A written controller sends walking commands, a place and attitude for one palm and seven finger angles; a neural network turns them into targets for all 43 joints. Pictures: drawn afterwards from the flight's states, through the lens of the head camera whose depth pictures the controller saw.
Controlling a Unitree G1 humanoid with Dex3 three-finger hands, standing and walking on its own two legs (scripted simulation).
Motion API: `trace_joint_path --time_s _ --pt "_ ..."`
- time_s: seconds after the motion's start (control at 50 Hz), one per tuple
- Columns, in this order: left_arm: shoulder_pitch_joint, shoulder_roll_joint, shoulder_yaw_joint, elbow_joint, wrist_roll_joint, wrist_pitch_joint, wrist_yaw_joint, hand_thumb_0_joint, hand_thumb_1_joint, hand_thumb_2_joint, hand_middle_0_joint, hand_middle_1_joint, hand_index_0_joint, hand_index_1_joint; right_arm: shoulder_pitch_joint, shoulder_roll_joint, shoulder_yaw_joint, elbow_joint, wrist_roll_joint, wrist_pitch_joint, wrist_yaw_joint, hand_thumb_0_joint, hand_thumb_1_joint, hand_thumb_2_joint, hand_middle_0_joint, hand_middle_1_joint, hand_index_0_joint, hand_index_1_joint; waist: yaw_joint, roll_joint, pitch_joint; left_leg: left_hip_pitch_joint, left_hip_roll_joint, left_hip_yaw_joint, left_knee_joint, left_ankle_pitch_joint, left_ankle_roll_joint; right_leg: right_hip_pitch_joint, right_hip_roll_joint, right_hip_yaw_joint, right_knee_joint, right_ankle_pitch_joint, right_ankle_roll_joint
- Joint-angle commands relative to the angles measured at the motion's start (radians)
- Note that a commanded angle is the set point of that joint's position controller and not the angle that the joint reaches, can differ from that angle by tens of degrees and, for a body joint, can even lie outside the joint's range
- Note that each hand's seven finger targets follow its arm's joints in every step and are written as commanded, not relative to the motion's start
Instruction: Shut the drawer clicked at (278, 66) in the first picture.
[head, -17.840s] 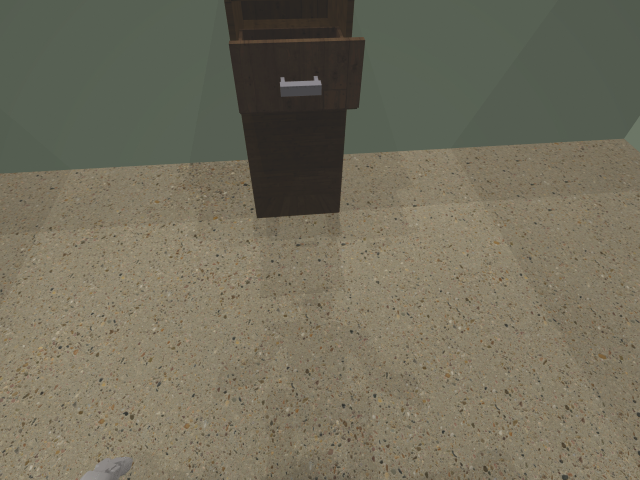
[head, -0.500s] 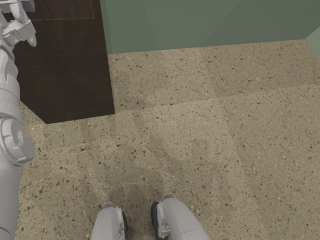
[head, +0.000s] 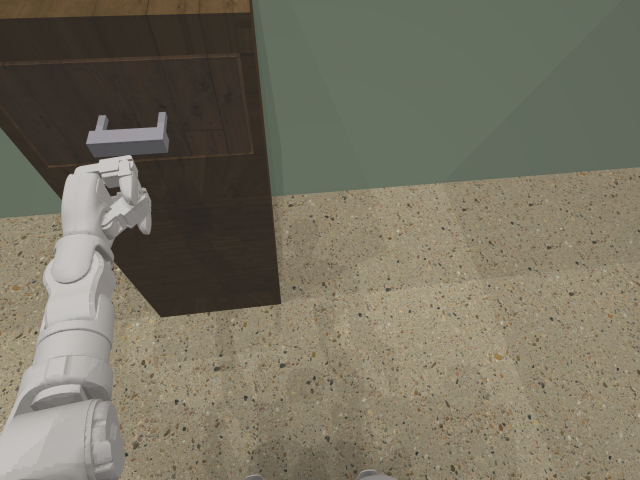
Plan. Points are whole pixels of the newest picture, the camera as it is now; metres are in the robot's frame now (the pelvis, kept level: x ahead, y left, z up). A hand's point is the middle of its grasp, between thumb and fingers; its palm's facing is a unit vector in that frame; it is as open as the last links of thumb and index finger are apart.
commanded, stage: draw the hand back to the body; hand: left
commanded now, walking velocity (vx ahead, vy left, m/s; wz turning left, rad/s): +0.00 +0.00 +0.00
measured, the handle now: (131, 131) +0.59 +0.25 +0.05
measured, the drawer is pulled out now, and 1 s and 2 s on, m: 0.00 0.00 0.00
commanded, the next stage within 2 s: step back with the hand held close in 1.12 s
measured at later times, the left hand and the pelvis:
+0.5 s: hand (49, 327) +0.26 +0.22 +0.14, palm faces +0.28 -0.93 -0.25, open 3.2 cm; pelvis -0.03 -0.01 +0.03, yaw +3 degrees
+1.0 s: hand out of the picture +0.13 +0.23 +0.21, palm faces +0.43 -0.80 -0.42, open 3.2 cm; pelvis -0.03 -0.02 +0.05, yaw +3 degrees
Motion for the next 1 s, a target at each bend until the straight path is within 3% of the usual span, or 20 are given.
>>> trace_joint_path --time_s 0.0,0.04,0.08,0.12,0.16,0.22,0.24,0.26,0.28,0.3,0.36,0.4,0.46,0.56,0.64,0.74,0.76,0.84,0.92,0.98 --pt "-0.27 0.204 0.014 -0.347 -0.049 -0.056 0.026 0.0 0.9 0.9 -1.4 -1.6 -1.4 -1.6 0.036 -0.156 -0.066 -0.094 0.015 -0.054 -0.033 0.0 -0.9 -0.9 0.2 0.3 0.2 0.3 0.022 0.031 -0.311 0.313 -0.005 -0.045 -0.094 0.599 -0.001 0.276 -0.001 0.002 -0.06 0.562 -0.001" --pt "-0.204 0.18 -0.012 -0.433 -0.059 -0.063 0.011 0.0 0.9 0.9 -1.4 -1.6 -1.4 -1.6 0.027 -0.151 -0.07 -0.097 0.016 -0.069 -0.037 0.0 -0.9 -0.9 0.2 0.3 0.2 0.3 0.031 0.069 -0.343 0.39 -0.002 -0.042 -0.08 0.743 -0.001 0.304 -0.008 0.008 -0.056 0.668 0.003" --pt "-0.149 0.189 -0.013 -0.47 -0.071 -0.057 -0.017 0.0 0.9 0.9 -1.4 -1.6 -1.4 -1.6 0.007 -0.149 -0.067 -0.094 0.019 -0.081 -0.043 0.0 -0.9 -0.9 0.2 0.3 0.2 0.3 0.045 0.079 -0.363 0.433 0.001 -0.05 -0.091 0.781 -0.008 0.333 -0.014 0.007 -0.061 0.689 0.004" --pt "-0.086 0.154 -0.032 -0.484 -0.091 -0.036 -0.04 0.0 0.9 0.9 -1.4 -1.6 -1.4 -1.6 -0.04 -0.146 -0.064 -0.106 0.027 -0.094 -0.049 0.0 -0.9 -0.9 0.2 0.3 0.2 0.3 0.047 0.027 -0.316 0.426 -0.003 -0.055 -0.12 0.683 -0.008 0.336 -0.013 -0.002 -0.084 0.618 0.004" --pt "-0.029 0.16 -0.014 -0.483 -0.115 -0.004 -0.062 0.0 0.9 0.9 -1.4 -1.6 -1.4 -1.6 -0.08 -0.148 -0.06 -0.119 0.036 -0.103 -0.061 0.0 -0.9 -0.9 0.2 0.3 0.2 0.3 0.06 -0.012 -0.272 0.397 -0.012 -0.047 -0.149 0.591 -0.005 0.368 -0.019 -0.001 -0.106 0.587 0.002" --pt "-0.001 0.147 -0.022 -0.519 -0.135 0.051 -0.08 0.0 0.9 0.9 -1.4 -1.6 -1.4 -1.6 -0.145 -0.148 -0.047 -0.143 0.045 -0.117 -0.076 0.0 -0.9 -0.9 0.2 0.3 0.2 0.3 0.07 -0.006 -0.191 0.375 -0.026 -0.045 -0.187 0.472 -0.004 0.373 -0.026 -0.004 -0.137 0.526 -0.003" --pt "-0.002 0.224 -0.074 -0.64 -0.007 0.054 0.031 0.0 0.9 0.9 -1.4 -1.6 -1.4 -1.6 -0.219 -0.13 -0.054 -0.153 0.043 -0.102 -0.084 0.0 -0.9 -0.9 0.2 0.3 0.2 0.3 0.108 0.015 -0.202 0.43 -0.038 -0.032 -0.224 0.454 -0.001 0.396 -0.055 0.044 -0.191 0.465 -0.012" --pt "0.028 0.177 -0.09 -0.685 0.005 0.065 0.092 0.0 0.9 0.9 -1.4 -1.6 -1.4 -1.6 -0.238 -0.118 -0.049 -0.159 0.038 -0.104 -0.094 0.0 -0.9 -0.9 0.2 0.3 0.2 0.3 0.101 0.031 -0.179 0.449 -0.034 -0.038 -0.257 0.418 -0.008 0.405 -0.057 0.038 -0.216 0.427 -0.011" --pt "0.094 0.135 -0.111 -0.706 0.005 0.081 0.123 0.0 0.9 0.9 -1.4 -1.6 -1.4 -1.6 -0.252 -0.116 -0.047 -0.164 0.038 -0.112 -0.099 0.0 -0.9 -0.9 0.2 0.3 0.2 0.3 0.104 0.009 -0.151 0.457 -0.03 -0.039 -0.269 0.397 -0.007 0.405 -0.056 0.03 -0.229 0.404 -0.01" --pt "0.137 0.132 -0.123 -0.744 0.017 0.093 0.148 0.0 0.9 0.9 -1.4 -1.6 -1.4 -1.6 -0.267 -0.118 -0.043 -0.162 0.04 -0.115 -0.103 0.0 -0.9 -0.9 0.2 0.3 0.2 0.3 0.113 0.027 -0.152 0.477 -0.025 -0.045 -0.29 0.392 -0.009 0.428 -0.06 0.031 -0.24 0.387 -0.012" --pt "0.201 0.142 -0.121 -0.813 0.034 0.115 0.205 0.0 0.9 0.9 -1.4 -1.6 -1.4 -1.6 -0.308 -0.117 -0.032 -0.154 0.036 -0.119 -0.117 0.0 -0.9 -0.9 0.2 0.3 0.2 0.3 0.118 -0.049 -0.096 0.501 -0.019 -0.054 -0.349 0.34 -0.004 0.462 -0.057 0.029 -0.29 0.329 -0.009" --pt "0.207 0.147 -0.115 -0.871 0.046 0.121 0.23 0.0 0.9 0.9 -1.4 -1.6 -1.4 -1.6 -0.329 -0.113 -0.026 -0.147 0.032 -0.128 -0.126 0.0 -0.9 -0.9 0.2 0.3 0.2 0.3 0.121 -0.046 -0.07 0.534 -0.019 -0.061 -0.386 0.315 -0.005 0.478 -0.058 0.028 -0.319 0.295 -0.01" --pt "0.275 0.144 -0.106 -0.907 0.052 0.129 0.249 0.0 0.9 0.9 -1.4 -1.6 -1.4 -1.6 -0.354 -0.106 -0.017 -0.134 0.027 -0.138 -0.134 0.0 -0.9 -0.9 0.2 0.3 0.2 0.3 0.132 -0.02 -0.007 0.558 -0.022 -0.059 -0.433 0.281 -0.003 0.502 -0.06 0.031 -0.369 0.25 -0.011" --pt "0.447 0.117 -0.105 -1.046 0.057 0.123 0.257 0.0 0.9 0.9 -1.4 -1.6 -1.4 -1.6 -0.373 -0.092 -0.008 -0.128 0.014 -0.164 -0.132 0.0 -0.9 -0.9 0.2 0.3 0.2 0.3 0.151 0.039 0.006 0.631 -0.02 -0.066 -0.487 0.333 -0.012 0.574 -0.058 0.022 -0.41 0.284 -0.016" --pt "0.625 0.133 -0.061 -1.142 0.056 0.118 0.256 0.0 0.9 0.9 -1.4 -1.6 -1.4 -1.6 -0.389 -0.092 -0.014 -0.123 0.001 -0.178 -0.124 0.0 -0.9 -0.9 0.2 0.3 0.2 0.3 0.17 -0.015 0.039 0.645 -0.017 -0.061 -0.508 0.389 -0.011 0.614 -0.055 0.02 -0.445 0.332 -0.016" --pt "0.781 0.135 -0.022 -1.259 0.06 0.108 0.255 0.0 0.9 0.9 -1.4 -1.6 -1.4 -1.6 -0.396 -0.085 -0.021 -0.122 -0.009 -0.192 -0.116 0.0 -0.9 -0.9 0.2 0.3 0.2 0.3 0.176 -0.027 0.094 0.655 -0.021 -0.054 -0.517 0.386 -0.011 0.609 -0.053 0.022 -0.486 0.316 -0.012" --pt "0.805 0.123 -0.025 -1.28 0.058 0.107 0.254 0.0 0.9 0.9 -1.4 -1.6 -1.4 -1.6 -0.396 -0.081 -0.02 -0.124 -0.009 -0.195 -0.115 0.0 -0.9 -0.9 0.2 0.3 0.2 0.3 0.175 -0.004 0.106 0.655 -0.02 -0.052 -0.521 0.373 -0.011 0.608 -0.058 0.024 -0.487 0.303 -0.01" --pt "0.907 0.142 0.016 -1.37 0.063 0.093 0.261 0.0 0.9 0.9 -1.4 -1.6 -1.4 -1.6 -0.396 -0.082 -0.029 -0.124 -0.014 -0.214 -0.118 0.0 -0.9 -0.9 0.2 0.3 0.2 0.3 0.182 -0.009 0.128 0.659 -0.022 -0.053 -0.52 0.348 -0.011 0.595 -0.056 0.029 -0.517 0.264 -0.01" --pt "1.032 0.144 0.044 -1.464 0.065 0.078 0.272 0.0 0.9 0.9 -1.4 -1.6 -1.4 -1.6 -0.381 -0.076 -0.032 -0.13 -0.013 -0.238 -0.12 0.0 -0.9 -0.9 0.2 0.3 0.2 0.3 0.192 0.03 0.097 0.665 -0.02 -0.053 -0.508 0.374 -0.014 0.617 -0.061 0.031 -0.5 0.295 -0.011" --pt "0.999 0.101 0.002 -1.406 0.073 0.082 0.272 0.0 0.9 0.9 -1.4 -1.6 -1.4 -1.6 -0.373 -0.079 -0.036 -0.108 -0.015 -0.246 -0.124 0.0 -0.9 -0.9 0.2 0.3 0.2 0.3 0.17 -0.021 0.182 0.656 -0.021 -0.058 -0.517 0.312 -0.011 0.556 -0.057 0.029 -0.525 0.222 -0.007"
